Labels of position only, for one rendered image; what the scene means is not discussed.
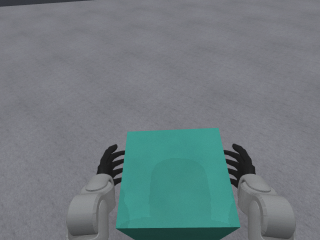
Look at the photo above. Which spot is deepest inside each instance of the carton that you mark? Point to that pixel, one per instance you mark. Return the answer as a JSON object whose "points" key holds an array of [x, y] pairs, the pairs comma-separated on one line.
{"points": [[175, 185]]}

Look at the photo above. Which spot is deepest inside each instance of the robot left hand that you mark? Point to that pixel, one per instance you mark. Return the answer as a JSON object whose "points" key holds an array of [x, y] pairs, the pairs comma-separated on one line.
{"points": [[107, 164]]}

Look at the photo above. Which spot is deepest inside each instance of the robot left forearm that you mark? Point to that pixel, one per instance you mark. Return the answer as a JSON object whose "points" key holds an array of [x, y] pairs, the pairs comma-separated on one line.
{"points": [[87, 216]]}

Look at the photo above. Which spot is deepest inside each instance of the robot right forearm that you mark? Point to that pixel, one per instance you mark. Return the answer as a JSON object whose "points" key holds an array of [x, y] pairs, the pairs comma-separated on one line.
{"points": [[270, 216]]}

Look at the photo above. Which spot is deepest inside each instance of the robot right hand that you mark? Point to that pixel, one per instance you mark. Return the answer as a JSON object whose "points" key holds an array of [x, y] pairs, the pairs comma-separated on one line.
{"points": [[244, 165]]}

